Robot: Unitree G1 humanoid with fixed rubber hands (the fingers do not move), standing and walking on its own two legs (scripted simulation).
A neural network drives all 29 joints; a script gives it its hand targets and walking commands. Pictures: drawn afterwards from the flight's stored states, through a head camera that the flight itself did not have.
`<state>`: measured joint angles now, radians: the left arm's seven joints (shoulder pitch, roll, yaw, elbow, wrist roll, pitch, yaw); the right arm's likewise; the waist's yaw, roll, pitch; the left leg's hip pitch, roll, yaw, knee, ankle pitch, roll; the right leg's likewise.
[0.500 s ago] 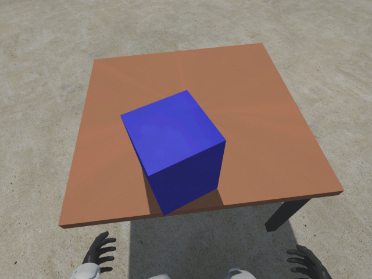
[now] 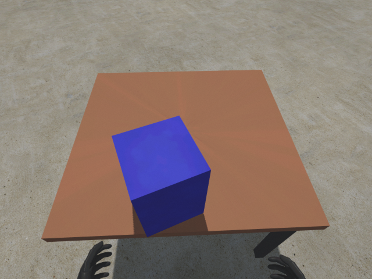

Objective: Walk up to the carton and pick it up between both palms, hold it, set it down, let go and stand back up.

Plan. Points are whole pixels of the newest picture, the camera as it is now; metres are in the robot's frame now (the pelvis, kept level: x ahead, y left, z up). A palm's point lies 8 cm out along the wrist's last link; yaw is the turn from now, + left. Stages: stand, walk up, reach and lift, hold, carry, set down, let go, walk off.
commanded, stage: reach and lift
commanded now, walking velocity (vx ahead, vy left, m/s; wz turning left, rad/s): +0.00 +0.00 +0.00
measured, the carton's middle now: (162, 178) +0.39 +0.09 -0.07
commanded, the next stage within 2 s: none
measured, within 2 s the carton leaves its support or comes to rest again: neither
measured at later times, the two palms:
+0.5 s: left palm out of the picture +0.14 +0.21 -0.07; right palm out of the picture +0.14 -0.21 -0.08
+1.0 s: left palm out of the picture +0.14 +0.18 -0.06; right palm (300, 274) +0.16 -0.21 -0.06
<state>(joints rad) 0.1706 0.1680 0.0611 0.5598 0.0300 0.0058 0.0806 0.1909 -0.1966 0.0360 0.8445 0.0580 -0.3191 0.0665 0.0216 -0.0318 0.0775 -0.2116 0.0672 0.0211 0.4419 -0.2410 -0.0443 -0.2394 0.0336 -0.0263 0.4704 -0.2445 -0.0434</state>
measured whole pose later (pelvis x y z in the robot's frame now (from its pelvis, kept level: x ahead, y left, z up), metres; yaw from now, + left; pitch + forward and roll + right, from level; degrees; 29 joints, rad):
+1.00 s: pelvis -0.01 -0.01 -0.01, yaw -1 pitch +1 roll +1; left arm 0.25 0.02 0.00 0.56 -0.01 -0.40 0.22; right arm 0.15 -0.26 0.22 0.91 0.36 -0.65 0.18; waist 0.09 -0.05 -0.01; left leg -0.27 0.08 0.03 0.51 -0.26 -0.05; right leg -0.31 0.04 -0.02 0.56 -0.27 -0.07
